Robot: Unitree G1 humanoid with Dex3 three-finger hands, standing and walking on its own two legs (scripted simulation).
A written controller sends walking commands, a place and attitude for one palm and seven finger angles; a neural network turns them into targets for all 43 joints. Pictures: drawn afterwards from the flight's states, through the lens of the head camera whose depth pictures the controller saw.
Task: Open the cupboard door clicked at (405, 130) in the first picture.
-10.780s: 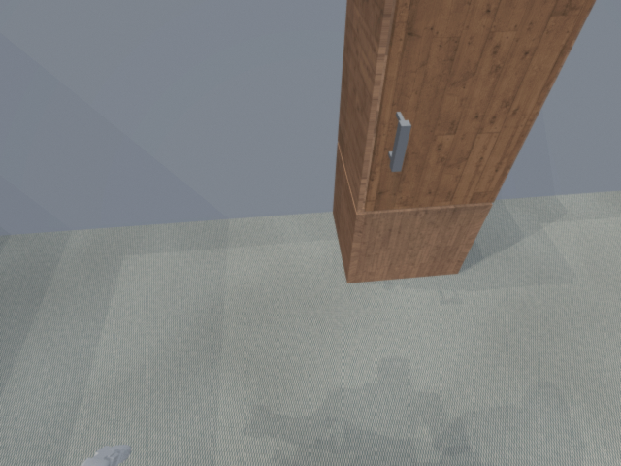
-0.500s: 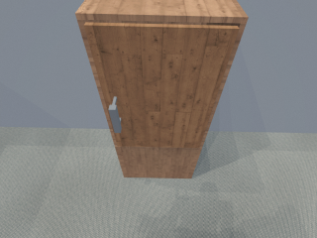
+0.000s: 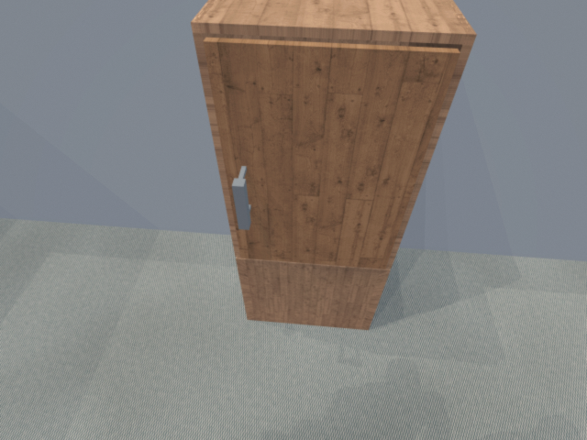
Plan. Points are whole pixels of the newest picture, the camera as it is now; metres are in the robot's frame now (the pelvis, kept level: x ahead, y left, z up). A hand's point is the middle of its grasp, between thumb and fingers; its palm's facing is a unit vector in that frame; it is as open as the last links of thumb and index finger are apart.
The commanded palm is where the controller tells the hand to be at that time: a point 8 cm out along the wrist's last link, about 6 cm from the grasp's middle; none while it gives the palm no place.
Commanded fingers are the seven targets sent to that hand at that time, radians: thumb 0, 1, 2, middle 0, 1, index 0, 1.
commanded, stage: come to a stop and stand still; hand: left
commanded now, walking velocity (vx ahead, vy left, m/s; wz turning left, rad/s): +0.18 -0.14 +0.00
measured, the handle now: (244, 198) +0.60 +0.18 -0.07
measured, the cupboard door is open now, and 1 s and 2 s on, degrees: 0 0 0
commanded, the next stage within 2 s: look again from close up in 0.28 s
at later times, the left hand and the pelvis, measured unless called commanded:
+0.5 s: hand out of the picture +0.05 +0.17 -0.19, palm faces -0.04 -0.97 -0.22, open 7.3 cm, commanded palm none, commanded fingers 0.00 0.90 0.90 -0.20 -0.30 -0.20 -0.30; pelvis +0.01 -0.01 -0.02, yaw -1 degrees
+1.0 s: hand out of the picture +0.07 +0.15 -0.16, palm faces +0.12 -0.96 -0.24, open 7.3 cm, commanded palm +0.13 +0.20 -0.07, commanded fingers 0.00 0.83 0.87 -0.20 -0.34 -0.20 -0.34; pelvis +0.04 -0.04 -0.01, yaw +1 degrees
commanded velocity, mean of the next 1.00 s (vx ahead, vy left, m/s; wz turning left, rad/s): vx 0.03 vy -0.05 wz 0.00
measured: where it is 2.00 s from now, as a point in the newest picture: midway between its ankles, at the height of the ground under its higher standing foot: outside the picture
